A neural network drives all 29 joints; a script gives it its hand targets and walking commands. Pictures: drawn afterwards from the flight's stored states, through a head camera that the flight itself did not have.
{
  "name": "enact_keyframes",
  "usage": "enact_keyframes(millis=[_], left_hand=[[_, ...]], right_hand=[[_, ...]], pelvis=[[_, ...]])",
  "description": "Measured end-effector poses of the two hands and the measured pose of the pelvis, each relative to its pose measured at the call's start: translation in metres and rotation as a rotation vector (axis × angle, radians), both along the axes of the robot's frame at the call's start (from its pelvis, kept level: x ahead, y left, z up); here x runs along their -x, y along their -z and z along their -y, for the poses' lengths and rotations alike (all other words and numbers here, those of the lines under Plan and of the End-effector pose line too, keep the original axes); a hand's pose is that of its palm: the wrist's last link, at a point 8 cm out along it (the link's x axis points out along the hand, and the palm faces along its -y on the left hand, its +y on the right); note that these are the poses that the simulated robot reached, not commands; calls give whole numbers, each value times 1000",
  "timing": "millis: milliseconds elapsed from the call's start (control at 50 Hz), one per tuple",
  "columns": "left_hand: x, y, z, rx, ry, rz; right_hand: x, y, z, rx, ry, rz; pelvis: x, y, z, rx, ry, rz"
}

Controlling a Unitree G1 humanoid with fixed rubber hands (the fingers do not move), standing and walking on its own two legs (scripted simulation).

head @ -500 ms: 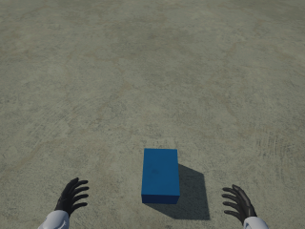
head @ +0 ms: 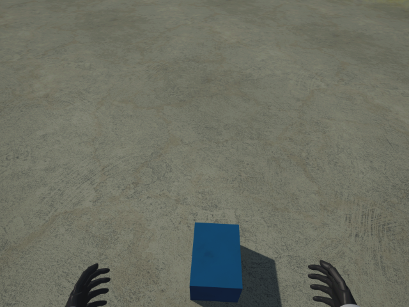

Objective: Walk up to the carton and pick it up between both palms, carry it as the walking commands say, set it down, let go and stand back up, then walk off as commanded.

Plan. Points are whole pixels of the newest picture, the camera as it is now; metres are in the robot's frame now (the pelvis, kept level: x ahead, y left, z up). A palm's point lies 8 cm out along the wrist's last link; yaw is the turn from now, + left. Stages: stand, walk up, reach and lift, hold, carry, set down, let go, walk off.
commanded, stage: stand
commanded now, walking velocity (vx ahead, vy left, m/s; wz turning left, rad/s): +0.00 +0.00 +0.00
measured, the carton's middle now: (215, 261) +0.50 -0.04 -0.67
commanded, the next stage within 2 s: walk off in 1.72 s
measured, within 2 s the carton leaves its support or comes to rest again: neither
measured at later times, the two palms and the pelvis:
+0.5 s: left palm out of the picture +0.14 +0.26 -0.09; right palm (353, 298) +0.18 -0.28 -0.05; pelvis +0.03 +0.00 +0.00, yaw +0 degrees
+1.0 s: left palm out of the picture +0.09 +0.26 -0.09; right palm out of the picture +0.13 -0.29 -0.06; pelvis -0.01 -0.01 +0.00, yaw +0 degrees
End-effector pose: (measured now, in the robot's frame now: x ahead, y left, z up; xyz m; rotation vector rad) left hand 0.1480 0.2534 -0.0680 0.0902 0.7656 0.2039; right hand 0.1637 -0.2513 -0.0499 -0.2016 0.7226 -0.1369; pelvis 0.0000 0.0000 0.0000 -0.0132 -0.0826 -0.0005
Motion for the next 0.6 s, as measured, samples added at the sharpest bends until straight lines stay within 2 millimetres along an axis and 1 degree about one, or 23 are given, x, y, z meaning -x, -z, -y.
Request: enact_keyframes(millis=[120, 220, 300, 400, 600], left_hand=[[1, 11, -4, -12, -16, -31], [-2, 17, -6, -15, -26, -62], [-2, 20, -8, -16, -30, -80], [1, 22, -10, -20, -38, -93], [15, 22, -8, -25, -47, -93]], right_hand=[[-21, -13, 23, 72, 3, 61], [-27, -10, 30, 99, 10, 47], [-25, -4, 28, 101, 14, 14], [-20, 2, 27, 102, 14, -8], [-4, 6, 31, 99, 21, -13]], pelvis=[[-18, 0, 1, 3, 3, -27], [-28, 0, 0, 4, 3, -41], [-31, 1, -1, 6, 3, -46], [-31, 1, -1, 6, 3, -45], [-20, 0, 2, 2, 2, -29]])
